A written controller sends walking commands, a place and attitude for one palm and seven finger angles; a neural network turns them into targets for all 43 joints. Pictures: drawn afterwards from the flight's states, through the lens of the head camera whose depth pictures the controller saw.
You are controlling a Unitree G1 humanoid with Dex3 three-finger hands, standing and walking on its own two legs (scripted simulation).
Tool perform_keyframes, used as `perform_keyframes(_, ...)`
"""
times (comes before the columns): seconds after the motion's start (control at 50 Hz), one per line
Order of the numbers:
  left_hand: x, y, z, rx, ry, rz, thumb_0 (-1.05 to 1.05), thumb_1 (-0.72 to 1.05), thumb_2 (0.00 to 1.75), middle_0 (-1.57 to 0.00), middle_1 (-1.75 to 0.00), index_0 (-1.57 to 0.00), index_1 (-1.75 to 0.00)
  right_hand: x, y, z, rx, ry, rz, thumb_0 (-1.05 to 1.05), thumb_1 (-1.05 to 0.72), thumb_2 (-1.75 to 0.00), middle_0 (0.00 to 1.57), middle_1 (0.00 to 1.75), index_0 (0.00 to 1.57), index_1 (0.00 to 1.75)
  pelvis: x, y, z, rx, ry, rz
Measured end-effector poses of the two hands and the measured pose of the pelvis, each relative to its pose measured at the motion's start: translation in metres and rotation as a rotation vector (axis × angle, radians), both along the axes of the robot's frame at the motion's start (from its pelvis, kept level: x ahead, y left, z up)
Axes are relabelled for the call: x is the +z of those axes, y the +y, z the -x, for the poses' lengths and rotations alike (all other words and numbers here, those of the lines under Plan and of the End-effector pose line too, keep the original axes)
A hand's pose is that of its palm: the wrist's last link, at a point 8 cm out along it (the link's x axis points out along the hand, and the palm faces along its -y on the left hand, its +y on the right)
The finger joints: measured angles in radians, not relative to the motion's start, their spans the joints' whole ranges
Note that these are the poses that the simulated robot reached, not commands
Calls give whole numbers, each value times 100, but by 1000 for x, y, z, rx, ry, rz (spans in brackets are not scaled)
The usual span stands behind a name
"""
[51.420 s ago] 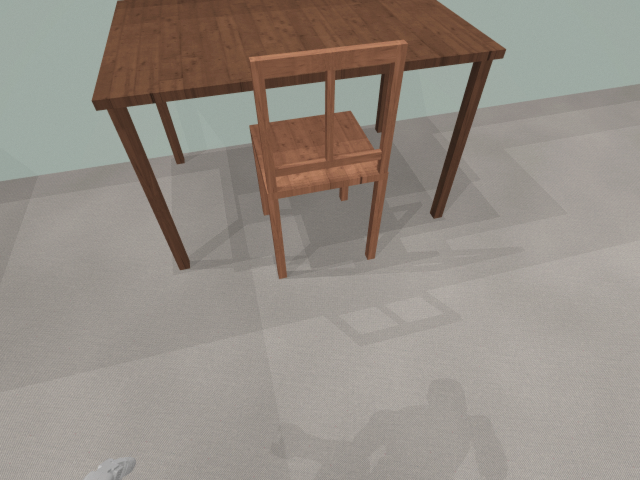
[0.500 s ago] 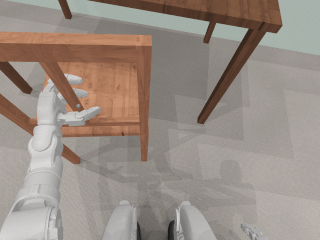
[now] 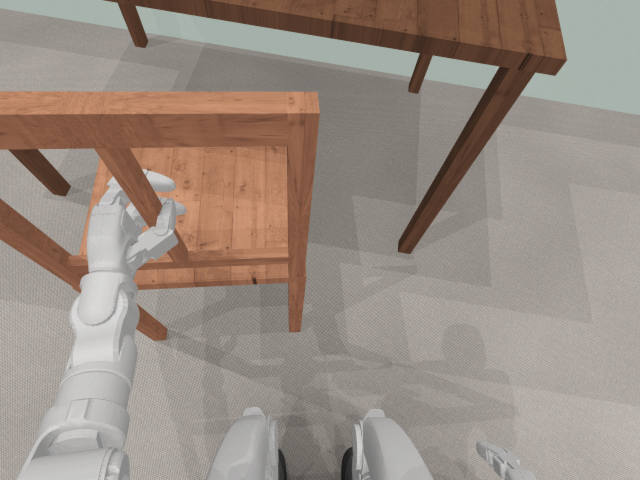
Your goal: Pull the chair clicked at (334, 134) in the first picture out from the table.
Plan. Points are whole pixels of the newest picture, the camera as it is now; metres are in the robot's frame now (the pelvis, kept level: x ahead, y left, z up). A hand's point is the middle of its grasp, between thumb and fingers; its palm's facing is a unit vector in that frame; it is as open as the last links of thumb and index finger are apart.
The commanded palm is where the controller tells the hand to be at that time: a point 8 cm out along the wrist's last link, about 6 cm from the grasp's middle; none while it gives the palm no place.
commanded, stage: hook a spindle and tug to test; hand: left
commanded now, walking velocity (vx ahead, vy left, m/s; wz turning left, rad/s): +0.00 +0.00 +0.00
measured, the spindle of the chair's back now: (153, 212) +0.44 +0.21 +0.01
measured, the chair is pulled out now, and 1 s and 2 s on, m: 0.20 0.25 0.40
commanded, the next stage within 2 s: step backward, pulling the chair out in 0.34 s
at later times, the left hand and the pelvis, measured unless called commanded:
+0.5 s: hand (169, 241) +0.39 +0.18 +0.01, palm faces +0.08 -0.99 -0.07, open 5.3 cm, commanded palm +0.37 +0.23 +0.02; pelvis -0.01 -0.01 +0.00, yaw +1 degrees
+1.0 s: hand (189, 258) +0.36 +0.15 +0.03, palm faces +0.10 -0.98 -0.16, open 5.1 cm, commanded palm +0.34 +0.20 +0.03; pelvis -0.01 -0.01 +0.09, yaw -1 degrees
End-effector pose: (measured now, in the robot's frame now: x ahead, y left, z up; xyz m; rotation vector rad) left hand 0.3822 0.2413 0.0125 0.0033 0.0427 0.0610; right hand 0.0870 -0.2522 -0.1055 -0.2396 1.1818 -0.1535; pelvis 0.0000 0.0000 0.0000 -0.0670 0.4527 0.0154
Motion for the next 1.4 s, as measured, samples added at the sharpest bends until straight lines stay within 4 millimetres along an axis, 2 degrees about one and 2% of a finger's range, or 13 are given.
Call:
perform_keyframes(0.28,0,-4,14,-4,-5,-6,1,75,79,-40,-144,-42,-145,0,-7,-13,14,-47,6,0,-91,-90,20,30,20,30,-2,-7,2,-1,-10,-10)
perform_keyframes(0.48,2,-4,15,7,4,-29,0,73,80,-42,-142,-41,-145,-2,-15,-15,13,-54,19,0,-91,-90,20,30,20,30,-3,-13,7,5,-29,-18)
perform_keyframes(0.56,17,-8,14,64,187,-125,2,73,82,-41,-133,-42,-145,24,-8,-10,-54,-29,14,1,-91,-90,20,30,20,30,28,-13,2,9,-109,-32)
perform_keyframes(0.66,26,-17,19,144,338,-58,3,73,80,-33,-115,-45,-145,62,-4,-2,-101,-14,28,0,-91,-90,20,30,20,30,64,-9,-11,-3,-156,-39)
perform_keyframes(0.76,31,-24,19,106,408,-89,4,73,79,-34,-113,-48,-145,88,-12,10,-115,11,91,0,-90,-90,20,30,21,30,83,-5,-12,0,-204,-27)
perform_keyframes(0.86,32,-28,23,67,425,-109,4,72,78,-34,-116,-49,-145,98,-21,23,-135,18,125,0,-90,-90,20,30,20,30,89,-2,-5,-10,-251,-35)
perform_keyframes(0.98,32,-35,39,70,429,-119,3,72,77,-34,-116,-50,-145,87,-20,35,-139,21,83,0,-91,-90,20,30,20,30,90,-6,4,-36,-302,-52)
perform_keyframes(1.12,34,-52,65,98,448,-119,3,71,77,-34,-115,-50,-145,74,-15,45,-129,31,4,0,-90,-90,20,30,20,30,94,-23,18,-34,-323,-47)
perform_keyframes(1.26,35,-69,89,109,468,-113,3,71,76,-33,-114,-50,-145,77,-37,52,-125,-20,39,0,-90,-90,20,30,21,30,94,-34,38,-4,-346,-51)
perform_keyframes(1.4,36,-73,112,60,489,-115,4,71,75,-29,-114,-50,-145,95,-56,64,-119,-59,139,0,-91,-90,20,30,20,30,97,-19,57,24,-379,-51)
